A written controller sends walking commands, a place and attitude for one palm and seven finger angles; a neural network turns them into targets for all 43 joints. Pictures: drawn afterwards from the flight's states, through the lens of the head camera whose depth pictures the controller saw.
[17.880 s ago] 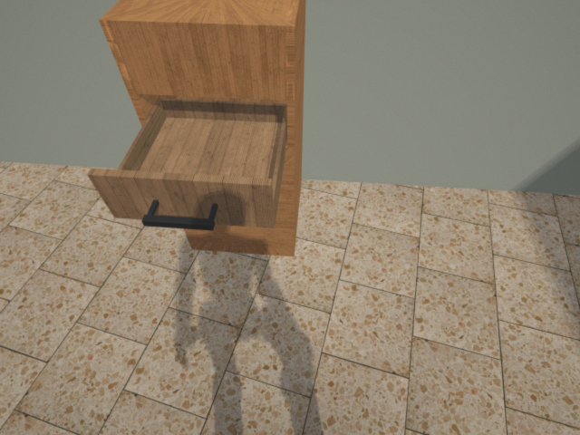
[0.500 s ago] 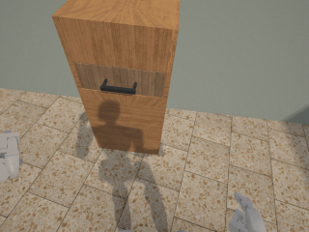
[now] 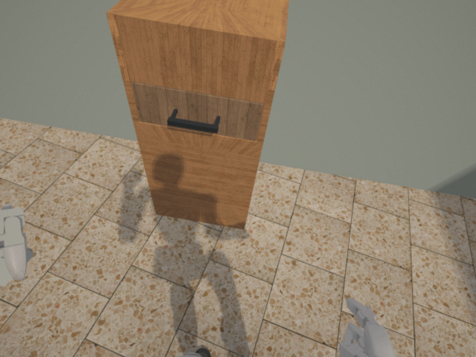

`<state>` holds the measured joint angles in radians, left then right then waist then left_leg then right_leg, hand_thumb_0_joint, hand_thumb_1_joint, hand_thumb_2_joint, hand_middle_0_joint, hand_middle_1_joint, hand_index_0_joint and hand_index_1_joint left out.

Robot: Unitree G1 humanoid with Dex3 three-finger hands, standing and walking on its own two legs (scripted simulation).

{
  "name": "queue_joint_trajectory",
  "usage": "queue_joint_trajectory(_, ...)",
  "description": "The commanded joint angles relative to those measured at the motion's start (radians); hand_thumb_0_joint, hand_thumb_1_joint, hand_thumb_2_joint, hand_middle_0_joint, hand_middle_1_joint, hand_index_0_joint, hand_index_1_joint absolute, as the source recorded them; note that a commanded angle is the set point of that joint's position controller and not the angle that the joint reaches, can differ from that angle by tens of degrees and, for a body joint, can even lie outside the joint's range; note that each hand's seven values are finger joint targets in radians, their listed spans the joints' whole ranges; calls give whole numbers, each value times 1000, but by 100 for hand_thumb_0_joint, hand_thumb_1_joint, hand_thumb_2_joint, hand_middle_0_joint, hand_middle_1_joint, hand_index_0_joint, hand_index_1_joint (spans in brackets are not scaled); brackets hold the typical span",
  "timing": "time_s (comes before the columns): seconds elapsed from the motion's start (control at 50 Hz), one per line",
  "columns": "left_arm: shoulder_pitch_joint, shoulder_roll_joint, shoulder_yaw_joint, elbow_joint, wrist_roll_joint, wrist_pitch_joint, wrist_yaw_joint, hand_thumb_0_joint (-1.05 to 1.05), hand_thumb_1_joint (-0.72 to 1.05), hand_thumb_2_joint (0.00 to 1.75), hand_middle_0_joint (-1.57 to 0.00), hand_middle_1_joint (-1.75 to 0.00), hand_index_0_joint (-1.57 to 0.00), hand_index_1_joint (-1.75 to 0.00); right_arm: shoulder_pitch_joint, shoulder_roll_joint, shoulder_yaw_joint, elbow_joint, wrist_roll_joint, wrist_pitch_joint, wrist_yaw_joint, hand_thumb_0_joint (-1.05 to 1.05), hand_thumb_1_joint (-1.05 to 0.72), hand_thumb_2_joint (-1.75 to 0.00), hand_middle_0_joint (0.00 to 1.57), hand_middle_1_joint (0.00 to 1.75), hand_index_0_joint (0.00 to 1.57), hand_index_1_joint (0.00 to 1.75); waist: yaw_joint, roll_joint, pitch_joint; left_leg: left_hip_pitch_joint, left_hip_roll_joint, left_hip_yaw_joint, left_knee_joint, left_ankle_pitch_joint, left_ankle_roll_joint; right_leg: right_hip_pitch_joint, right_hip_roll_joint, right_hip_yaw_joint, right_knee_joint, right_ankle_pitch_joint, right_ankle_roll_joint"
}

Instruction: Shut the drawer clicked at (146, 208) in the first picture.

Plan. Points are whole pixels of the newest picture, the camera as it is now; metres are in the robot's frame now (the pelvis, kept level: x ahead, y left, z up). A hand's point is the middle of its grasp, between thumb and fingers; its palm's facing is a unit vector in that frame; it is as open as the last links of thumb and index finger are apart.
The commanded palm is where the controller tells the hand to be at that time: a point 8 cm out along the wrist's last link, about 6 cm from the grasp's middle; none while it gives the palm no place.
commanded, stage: step back with the hand held close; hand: left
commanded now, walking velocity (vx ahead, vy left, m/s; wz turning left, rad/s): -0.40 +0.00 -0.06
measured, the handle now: (194, 120) +0.75 +0.19 -0.11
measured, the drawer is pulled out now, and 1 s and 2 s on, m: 0.00 0.00 0.00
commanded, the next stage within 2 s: stop stepping back and stand still in 0.02 s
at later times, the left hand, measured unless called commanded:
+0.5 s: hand (21, 311) +0.14 +0.24 +0.16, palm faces +0.35 -0.86 -0.38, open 3.3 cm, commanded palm +0.07 +0.28 +0.18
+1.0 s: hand out of the picture +0.11 +0.24 +0.17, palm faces +0.31 -0.85 -0.42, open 3.3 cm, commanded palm +0.07 +0.29 +0.18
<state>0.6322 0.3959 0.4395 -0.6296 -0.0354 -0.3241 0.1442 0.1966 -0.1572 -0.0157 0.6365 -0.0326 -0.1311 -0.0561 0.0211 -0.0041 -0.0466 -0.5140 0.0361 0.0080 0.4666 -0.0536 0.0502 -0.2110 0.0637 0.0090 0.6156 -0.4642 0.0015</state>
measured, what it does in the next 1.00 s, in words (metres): steps on the spot: right foot, then left foot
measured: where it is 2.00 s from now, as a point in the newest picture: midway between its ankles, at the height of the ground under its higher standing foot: outside the picture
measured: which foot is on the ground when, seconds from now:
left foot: down 0.00-0.20, up 0.22-0.28, down 0.30-1.00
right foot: up 0.00-0.04, down 0.06-1.00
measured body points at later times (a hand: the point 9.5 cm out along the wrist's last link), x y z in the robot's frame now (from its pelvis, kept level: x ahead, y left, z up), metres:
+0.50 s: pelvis -0.08 +0.00 +0.00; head -0.08 +0.03 +0.45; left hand +0.11 +0.28 +0.18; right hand +0.05 -0.26 -0.07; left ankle +0.04 +0.08 -0.73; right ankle -0.13 -0.12 -0.73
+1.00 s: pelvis -0.07 +0.02 +0.00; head -0.08 +0.04 +0.45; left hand +0.09 +0.29 +0.19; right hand +0.08 -0.21 -0.07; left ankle +0.00 +0.10 -0.73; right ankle -0.12 -0.09 -0.74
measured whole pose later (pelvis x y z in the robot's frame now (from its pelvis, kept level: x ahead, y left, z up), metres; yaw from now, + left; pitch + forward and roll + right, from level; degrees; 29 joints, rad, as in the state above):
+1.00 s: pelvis -0.07 +0.02 +0.00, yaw -3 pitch +0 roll -2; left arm 0.67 0.39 0.36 -0.64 -0.04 -0.21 0.13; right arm 0.23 -0.17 0.03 0.62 -0.01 -0.10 -0.07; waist 0.01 0.00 -0.03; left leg -0.39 -0.01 0.00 0.60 -0.21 0.01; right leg -0.15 0.06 0.00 0.47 -0.31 -0.03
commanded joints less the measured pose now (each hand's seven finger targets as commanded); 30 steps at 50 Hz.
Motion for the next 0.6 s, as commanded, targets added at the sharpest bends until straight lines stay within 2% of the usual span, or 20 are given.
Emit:
queue_joint_trajectory(0.0,-72,173,47,-212,-5,-71,-15,0,90,90,-140,-160,-140,-160,-35,-169,-54,-83,-20,-40,1,0,-90,-90,20,30,20,30,-30,153,-198,506,153,-113,-47,299,-13,-117,-69,32,-326,276,-29)
queue_joint_trajectory(0.04,-102,216,92,-238,-18,-82,-21,0,90,90,-140,-160,-140,-160,-98,-182,-53,-125,-9,-42,-7,0,-90,-90,20,30,20,30,-5,153,-225,525,138,-40,-34,294,-22,-96,-68,-9,-266,359,0)
queue_joint_trajectory(0.06,-96,221,106,-254,-24,-78,-22,0,90,90,-140,-160,-140,-160,-88,-163,-54,-139,-2,-33,-7,0,-90,-90,20,30,20,30,-18,135,-260,549,120,-17,-36,287,-28,-107,-63,-10,-240,368,-2)
queue_joint_trajectory(0.08,-65,207,103,-269,-34,-77,-27,0,90,90,-140,-160,-140,-160,-71,-155,-60,-152,13,-31,-6,0,-90,-90,20,30,20,30,-28,49,-280,609,88,11,10,290,-33,-151,-57,-21,-254,421,18)
queue_joint_trajectory(0.1,14,238,138,-260,-50,-69,-27,0,90,90,-140,-160,-140,-160,-85,-152,-54,-177,28,-32,-5,0,-90,-90,20,30,20,30,-23,-30,-299,617,76,6,51,189,-40,-179,-94,-8,-259,435,20)
queue_joint_trajectory(0.14,153,224,152,-202,-73,-32,-26,0,90,90,-140,-160,-140,-160,-114,-138,-39,-211,43,-6,-9,0,-90,-90,20,30,20,30,-27,-78,-196,520,16,30,148,-108,-64,-281,-190,44,-324,194,-44)
queue_joint_trajectory(0.16,148,223,151,-210,-81,-14,-20,0,90,90,-140,-160,-140,-160,-131,-137,-36,-218,44,7,-14,0,-90,-90,20,30,20,30,-34,-74,-115,459,-10,26,229,-170,-77,-361,-237,104,-371,14,-93)
queue_joint_trajectory(0.2,98,220,161,-193,-77,19,-4,0,90,90,-140,-160,-140,-160,-126,-138,-32,-203,33,24,-23,0,-90,-90,20,30,20,30,-46,-70,-19,356,-14,-6,332,-186,-79,-409,-291,174,-406,-92,-149)
queue_joint_trajectory(0.28,-52,150,60,-38,-26,50,21,0,90,90,-140,-160,-140,-160,-86,-171,-22,-168,47,-10,-57,0,-90,-90,20,30,20,30,-57,-79,156,304,19,-54,84,-198,-37,-334,-191,73,-346,-35,-60)
queue_joint_trajectory(0.32,-89,149,35,-54,-19,33,17,0,90,90,-140,-160,-140,-160,-86,-177,-21,-160,39,-34,-63,0,-90,-90,20,30,20,30,-59,75,150,337,66,-140,-51,-281,-27,-312,-128,6,-268,-61,-30)
queue_joint_trajectory(0.34,-102,137,22,-94,-13,28,15,0,90,90,-140,-160,-140,-160,-88,-183,-18,-164,35,-45,-62,0,-90,-90,20,30,20,30,-54,175,116,284,103,-236,-205,-428,-21,-217,-72,-27,-182,-43,-10)
queue_joint_trajectory(0.36,-129,130,10,-144,-5,24,17,0,90,90,-140,-160,-140,-160,-88,-188,-15,-168,36,-57,-61,0,-90,-90,20,30,20,30,-45,233,87,207,134,-330,-347,-593,-25,-106,-24,-36,-73,-19,-2)
queue_joint_trajectory(0.38,-136,140,17,-183,1,19,20,0,90,90,-140,-160,-140,-160,-88,-182,-13,-171,31,-69,-58,0,-90,-90,20,30,20,30,-33,242,50,187,151,-368,-401,-644,-24,-48,-11,-29,-28,-8,-5)
queue_joint_trajectory(0.4,-137,167,26,-221,2,14,19,0,90,90,-140,-160,-140,-160,-91,-180,-13,-170,26,-82,-55,0,-90,-90,20,30,20,30,-26,213,17,200,157,-364,-399,-622,-20,-27,-11,-17,-35,12,-6)
queue_joint_trajectory(0.44,-34,159,31,-242,2,22,17,0,90,90,-140,-160,-140,-160,-78,-175,-15,-176,23,-93,-40,0,-90,-90,20,30,20,30,-17,186,-72,224,123,-244,-339,-528,-24,62,-15,-34,-129,30,-17)
queue_joint_trajectory(0.48,49,170,54,-238,-1,36,14,0,90,90,-140,-160,-140,-160,-76,-171,-17,-186,17,-83,-31,0,-90,-90,20,30,20,30,-21,179,-90,215,59,-132,-239,-431,-46,93,-38,-25,-235,48,-29)
queue_joint_trajectory(0.5,107,187,84,-196,-9,43,14,0,90,90,-140,-160,-140,-160,-72,-169,-20,-185,15,-77,-26,0,-90,-90,20,30,20,30,-22,109,-86,234,26,-91,-156,-372,-55,52,-61,-3,-290,4,-44)
queue_joint_trajectory(0.54,92,185,95,-183,-34,43,13,0,90,90,-140,-160,-140,-160,-69,-160,-27,-172,17,-53,-25,0,-90,-90,20,30,20,30,-33,-69,-44,357,-13,-35,114,-227,-68,-196,-182,142,-417,-120,-111)
queue_joint_trajectory(0.56,57,161,84,-172,-41,48,14,0,90,90,-140,-160,-140,-160,-62,-161,-31,-157,16,-41,-29,0,-90,-90,20,30,20,30,-40,-81,-17,365,-13,-32,202,-206,-68,-272,-226,181,-430,-135,-145)
queue_joint_trajectory(0.58,22,150,78,-146,-39,55,16,0,90,90,-140,-160,-140,-160,-52,-155,-28,-149,21,-34,-30,0,-90,-90,20,30,20,30,-47,-83,8,347,-5,-30,218,-195,-62,-287,-237,176,-412,-107,-149)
